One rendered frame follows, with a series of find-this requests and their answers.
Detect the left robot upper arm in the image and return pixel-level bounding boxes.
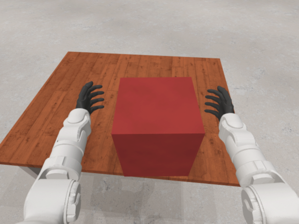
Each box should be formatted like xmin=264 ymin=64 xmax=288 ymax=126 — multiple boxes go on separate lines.
xmin=16 ymin=179 xmax=81 ymax=224

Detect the robot right forearm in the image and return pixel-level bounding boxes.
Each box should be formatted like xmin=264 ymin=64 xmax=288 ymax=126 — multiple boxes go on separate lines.
xmin=219 ymin=113 xmax=299 ymax=200

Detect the right robot upper arm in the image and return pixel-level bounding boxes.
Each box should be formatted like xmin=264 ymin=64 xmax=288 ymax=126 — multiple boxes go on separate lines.
xmin=241 ymin=182 xmax=299 ymax=224

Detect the carton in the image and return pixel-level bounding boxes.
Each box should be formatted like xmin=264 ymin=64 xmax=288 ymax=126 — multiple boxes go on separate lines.
xmin=111 ymin=77 xmax=205 ymax=176

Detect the robot left hand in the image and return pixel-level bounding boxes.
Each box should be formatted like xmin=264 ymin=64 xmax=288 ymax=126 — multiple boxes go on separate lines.
xmin=76 ymin=81 xmax=104 ymax=115

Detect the robot left forearm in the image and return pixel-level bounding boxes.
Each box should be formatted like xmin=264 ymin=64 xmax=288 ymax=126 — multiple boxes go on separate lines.
xmin=23 ymin=108 xmax=91 ymax=219

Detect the robot right hand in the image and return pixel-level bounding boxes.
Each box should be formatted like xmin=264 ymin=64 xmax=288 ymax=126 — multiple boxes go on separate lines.
xmin=204 ymin=86 xmax=234 ymax=121

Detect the table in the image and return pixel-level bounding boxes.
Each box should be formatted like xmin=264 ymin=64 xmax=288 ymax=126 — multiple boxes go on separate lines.
xmin=0 ymin=51 xmax=240 ymax=187

